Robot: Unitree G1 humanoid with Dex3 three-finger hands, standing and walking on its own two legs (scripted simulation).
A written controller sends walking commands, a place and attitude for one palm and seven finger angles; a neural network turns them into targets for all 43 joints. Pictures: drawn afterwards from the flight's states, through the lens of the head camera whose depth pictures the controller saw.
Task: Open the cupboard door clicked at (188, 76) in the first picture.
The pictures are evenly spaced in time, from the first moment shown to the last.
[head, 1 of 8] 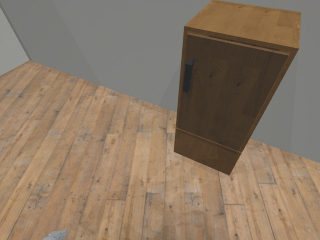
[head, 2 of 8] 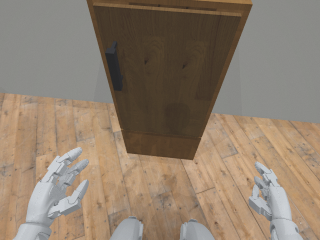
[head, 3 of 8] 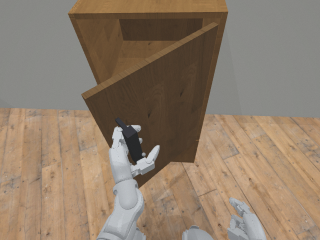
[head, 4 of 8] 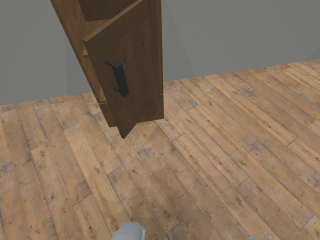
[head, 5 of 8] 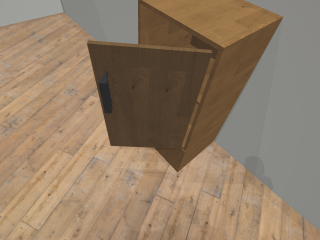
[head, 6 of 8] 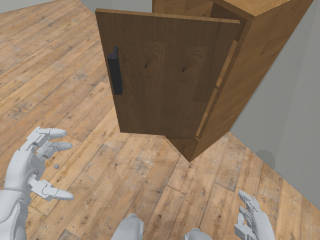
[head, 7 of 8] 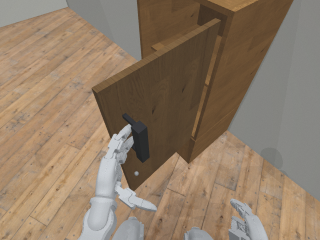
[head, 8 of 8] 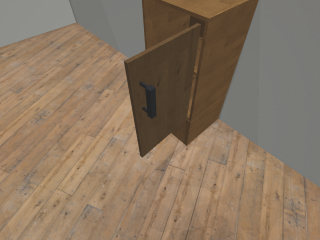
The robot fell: no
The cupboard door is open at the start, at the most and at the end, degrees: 0 94 93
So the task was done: yes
